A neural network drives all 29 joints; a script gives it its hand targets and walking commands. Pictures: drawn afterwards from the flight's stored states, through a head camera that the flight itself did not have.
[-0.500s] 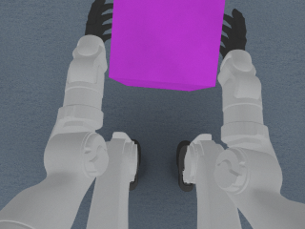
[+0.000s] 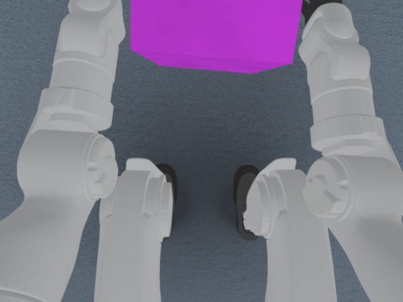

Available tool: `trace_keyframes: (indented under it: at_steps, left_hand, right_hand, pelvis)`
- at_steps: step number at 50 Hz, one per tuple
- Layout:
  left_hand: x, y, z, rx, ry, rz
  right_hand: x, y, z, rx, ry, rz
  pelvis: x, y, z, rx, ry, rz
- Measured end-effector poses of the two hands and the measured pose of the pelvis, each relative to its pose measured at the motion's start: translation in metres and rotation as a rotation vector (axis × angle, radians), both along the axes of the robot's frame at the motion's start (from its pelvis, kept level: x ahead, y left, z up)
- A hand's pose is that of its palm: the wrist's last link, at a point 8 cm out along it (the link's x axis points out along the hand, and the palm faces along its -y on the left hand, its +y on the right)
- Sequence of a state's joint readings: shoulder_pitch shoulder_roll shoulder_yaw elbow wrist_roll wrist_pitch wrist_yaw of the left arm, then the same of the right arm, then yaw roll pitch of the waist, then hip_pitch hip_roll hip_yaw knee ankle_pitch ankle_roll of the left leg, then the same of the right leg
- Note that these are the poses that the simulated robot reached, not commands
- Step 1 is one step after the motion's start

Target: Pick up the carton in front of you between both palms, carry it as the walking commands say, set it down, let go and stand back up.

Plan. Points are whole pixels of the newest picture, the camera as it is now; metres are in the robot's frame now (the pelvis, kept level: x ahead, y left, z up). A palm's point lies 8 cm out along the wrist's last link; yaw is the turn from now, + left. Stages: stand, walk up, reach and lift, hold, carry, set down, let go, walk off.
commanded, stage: set down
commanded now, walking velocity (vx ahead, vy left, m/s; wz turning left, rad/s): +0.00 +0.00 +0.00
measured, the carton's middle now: (213, 2) +0.57 +0.01 -0.24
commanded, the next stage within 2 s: none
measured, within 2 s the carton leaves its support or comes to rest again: rests again in 0.30 s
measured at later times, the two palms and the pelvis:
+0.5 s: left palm out of the picture +0.55 +0.16 -0.18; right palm (320, 18) +0.54 -0.15 -0.18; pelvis -0.01 -0.01 -0.02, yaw +0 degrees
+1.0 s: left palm out of the picture +0.55 +0.17 -0.19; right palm (322, 19) +0.54 -0.15 -0.18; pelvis -0.02 +0.00 -0.02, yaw +0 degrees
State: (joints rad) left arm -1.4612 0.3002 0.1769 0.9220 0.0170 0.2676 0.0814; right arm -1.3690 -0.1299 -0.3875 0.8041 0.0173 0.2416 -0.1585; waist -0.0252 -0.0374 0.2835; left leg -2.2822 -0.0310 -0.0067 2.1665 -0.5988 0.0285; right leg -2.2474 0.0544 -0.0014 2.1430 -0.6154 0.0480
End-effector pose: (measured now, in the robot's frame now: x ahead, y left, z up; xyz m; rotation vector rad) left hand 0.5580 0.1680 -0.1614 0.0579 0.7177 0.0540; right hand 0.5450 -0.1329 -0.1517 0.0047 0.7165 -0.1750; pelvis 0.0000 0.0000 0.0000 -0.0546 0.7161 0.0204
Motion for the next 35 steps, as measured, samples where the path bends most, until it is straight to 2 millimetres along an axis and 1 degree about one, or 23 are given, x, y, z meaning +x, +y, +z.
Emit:
trace_keyframes:
  at_steps: [6,16,27,35]
  left_hand:
    - [-0.005,0.002,-0.005,0.009,0.027,-0.005]
    - [-0.012,-0.003,-0.018,0.001,0.038,-0.027]
    - [-0.011,-0.006,-0.021,-0.044,0.031,-0.06]
    - [-0.011,-0.005,-0.023,-0.072,0.018,-0.068]
  right_hand:
    - [-0.005,0.0,-0.007,0.01,0.027,0.016]
    - [-0.008,-0.006,-0.018,0.002,0.042,0.027]
    - [-0.007,-0.014,-0.027,0.003,0.039,0.035]
    - [-0.007,-0.016,-0.029,0.022,0.036,0.052]
  pelvis:
    - [0.0,-0.003,-0.006,0.003,-0.009,0.007]
    - [-0.008,-0.005,-0.015,0.01,-0.06,-0.005]
    - [-0.011,-0.005,-0.022,0.015,-0.114,-0.009]
    - [-0.012,-0.005,-0.023,0.012,-0.133,-0.012]
